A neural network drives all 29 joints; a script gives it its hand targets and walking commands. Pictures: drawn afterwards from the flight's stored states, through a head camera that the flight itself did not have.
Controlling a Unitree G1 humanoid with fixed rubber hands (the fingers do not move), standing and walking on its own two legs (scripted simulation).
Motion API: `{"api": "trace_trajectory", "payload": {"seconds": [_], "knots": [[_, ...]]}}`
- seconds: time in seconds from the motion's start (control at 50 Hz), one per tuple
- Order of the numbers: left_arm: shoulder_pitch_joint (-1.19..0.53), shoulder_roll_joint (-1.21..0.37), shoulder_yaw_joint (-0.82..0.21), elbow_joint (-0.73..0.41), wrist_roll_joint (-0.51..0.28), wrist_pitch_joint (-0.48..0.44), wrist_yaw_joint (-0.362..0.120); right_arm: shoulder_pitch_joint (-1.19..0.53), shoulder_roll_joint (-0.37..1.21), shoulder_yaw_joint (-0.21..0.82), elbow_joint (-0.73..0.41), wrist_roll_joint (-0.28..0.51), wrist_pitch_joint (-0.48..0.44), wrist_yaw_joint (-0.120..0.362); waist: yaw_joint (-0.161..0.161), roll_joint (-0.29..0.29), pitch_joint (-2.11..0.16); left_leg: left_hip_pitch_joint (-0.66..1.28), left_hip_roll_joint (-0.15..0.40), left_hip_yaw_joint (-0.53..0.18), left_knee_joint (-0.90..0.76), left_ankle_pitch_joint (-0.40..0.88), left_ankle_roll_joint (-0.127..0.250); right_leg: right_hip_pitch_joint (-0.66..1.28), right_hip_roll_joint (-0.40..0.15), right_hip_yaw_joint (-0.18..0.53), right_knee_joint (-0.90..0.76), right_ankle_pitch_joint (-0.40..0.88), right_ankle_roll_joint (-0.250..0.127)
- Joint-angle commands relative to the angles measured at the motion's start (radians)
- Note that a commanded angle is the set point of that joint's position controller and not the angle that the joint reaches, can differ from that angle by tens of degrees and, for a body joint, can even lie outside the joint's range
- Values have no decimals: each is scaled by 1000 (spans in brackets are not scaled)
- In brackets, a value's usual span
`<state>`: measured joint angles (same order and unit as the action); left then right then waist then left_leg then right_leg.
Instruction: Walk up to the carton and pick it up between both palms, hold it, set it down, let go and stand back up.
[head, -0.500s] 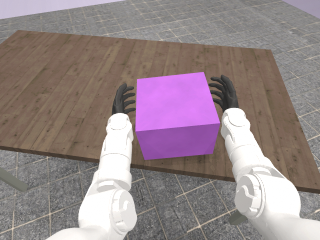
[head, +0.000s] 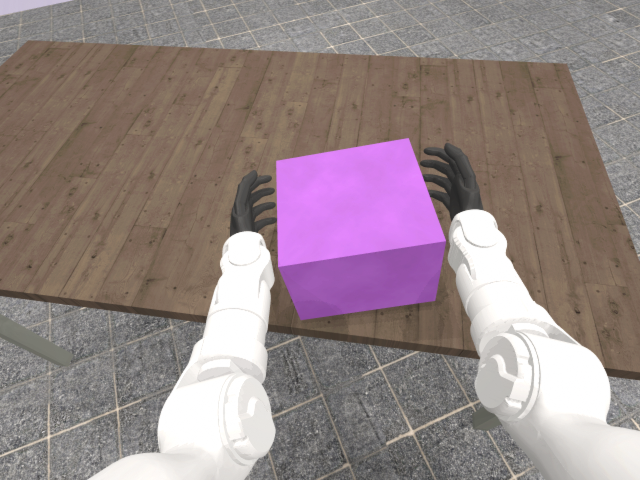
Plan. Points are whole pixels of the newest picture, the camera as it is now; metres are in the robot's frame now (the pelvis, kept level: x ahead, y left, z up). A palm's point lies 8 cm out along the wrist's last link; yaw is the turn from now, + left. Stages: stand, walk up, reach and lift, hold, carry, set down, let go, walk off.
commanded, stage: set down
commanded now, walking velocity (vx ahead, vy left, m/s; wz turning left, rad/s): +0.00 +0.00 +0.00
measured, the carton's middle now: (354, 229) +0.43 +0.03 +0.01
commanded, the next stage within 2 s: none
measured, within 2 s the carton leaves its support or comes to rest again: rests again in 0.72 s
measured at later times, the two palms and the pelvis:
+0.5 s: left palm (252, 228) +0.39 +0.17 +0.05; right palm (464, 204) +0.45 -0.11 +0.07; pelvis -0.01 +0.00 +0.00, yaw -1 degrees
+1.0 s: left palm (256, 224) +0.40 +0.16 +0.05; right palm (466, 208) +0.45 -0.12 +0.05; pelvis -0.01 +0.00 +0.00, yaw -1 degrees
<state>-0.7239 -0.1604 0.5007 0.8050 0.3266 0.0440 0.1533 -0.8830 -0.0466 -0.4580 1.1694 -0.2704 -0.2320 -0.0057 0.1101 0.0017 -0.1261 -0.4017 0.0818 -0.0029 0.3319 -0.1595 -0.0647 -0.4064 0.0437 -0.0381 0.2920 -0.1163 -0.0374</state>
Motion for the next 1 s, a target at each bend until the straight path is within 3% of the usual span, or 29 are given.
{"api": "trace_trajectory", "payload": {"seconds": [0.0, 0.04, 0.06, 0.08, 0.12, 0.14, 0.34, 0.62, 0.68, 0.74, 0.76, 0.8, 0.82, 0.84, 0.98], "knots": [[-730, -455, -341, -128, -4, -103, -83, -661, 511, 233, -70, -54, -75, 157, 8, -44, -768, 164, -48, 116, 38, 432, 24, 484, -13, -54, 121, 583, 63], [-737, -453, -337, -103, -8, -112, -81, -679, 512, 227, -70, -56, -81, 157, 15, -57, -788, 141, -49, 120, 37, 413, 27, 478, -11, -52, 125, 589, 64], [-742, -444, -331, -94, -11, -114, -80, -677, 498, 212, -47, -67, -78, 156, 2, -69, -773, 130, -50, 120, 38, 405, 28, 476, -10, -49, 122, 596, 66], [-738, -432, -311, -93, 4, -119, -83, -677, 498, 212, -53, -69, -78, 159, 18, -70, -757, 105, -53, 127, 30, 381, 34, 493, -17, -41, 126, 600, 71], [-757, -427, -302, -79, 5, -119, -86, -679, 489, 197, -33, -88, -71, 161, 6, -84, -752, 72, -55, 128, 14, 337, 38, 506, -18, -43, 126, 581, 73], [-737, -425, -284, -56, 8, -118, -87, -677, 493, 191, -33, -90, -70, 161, 16, -99, -736, 59, -56, 130, 7, 317, 44, 508, -20, -41, 124, 566, 77], [-815, -379, -198, -28, 37, -119, -83, -714, 462, 84, 14, -158, -45, 181, 17, -120, -753, 28, -61, 150, -14, 247, 61, 474, -26, -47, 109, 464, 83], [-809, -362, -132, -19, 79, -97, -69, -722, 430, 4, 5, -215, -19, 217, 33, -130, -761, 71, -55, 162, 2, 274, 69, 386, -20, -57, 91, 350, 76], [-795, -373, -137, -5, 84, -96, -66, -728, 427, -4, 1, -216, -20, 221, 25, -119, -767, 96, -53, 158, 13, 305, 65, 351, -16, -61, 94, 356, 71], [-771, -368, -117, 10, 94, -92, -69, -721, 417, -2, -3, -228, -20, 224, 41, -138, -744, 86, -50, 160, 16, 313, 70, 354, -17, -60, 96, 361, 70], [-764, -372, -122, 5, 93, -94, -69, -714, 419, -4, 5, -226, -22, 224, 29, -131, -747, 92, -52, 161, 22, 328, 69, 354, -15, -61, 103, 392, 72], [-756, -374, -113, 7, 104, -95, -70, -705, 425, 5, 5, -223, -25, 224, 41, -126, -745, 85, -50, 162, 24, 340, 69, 355, -16, -57, 108, 402, 70], [-758, -377, -125, 9, 99, -93, -72, -713, 426, 0, -2, -224, -27, 224, 23, -125, -745, 86, -52, 157, 30, 348, 66, 356, -15, -63, 109, 409, 72], [-748, -369, -112, 17, 106, -92, -73, -716, 425, 2, -7, -229, -25, 225, 42, -135, -734, 74, -50, 163, 25, 328, 72, 351, -17, -56, 110, 400, 74], [-729, -364, -103, 25, 110, -101, -77, -700, 432, -9, -9, -243, -32, 224, 33, -143, -714, 59, -54, 164, 22, 310, 78, 347, -19, -61, 109, 382, 79]]}}
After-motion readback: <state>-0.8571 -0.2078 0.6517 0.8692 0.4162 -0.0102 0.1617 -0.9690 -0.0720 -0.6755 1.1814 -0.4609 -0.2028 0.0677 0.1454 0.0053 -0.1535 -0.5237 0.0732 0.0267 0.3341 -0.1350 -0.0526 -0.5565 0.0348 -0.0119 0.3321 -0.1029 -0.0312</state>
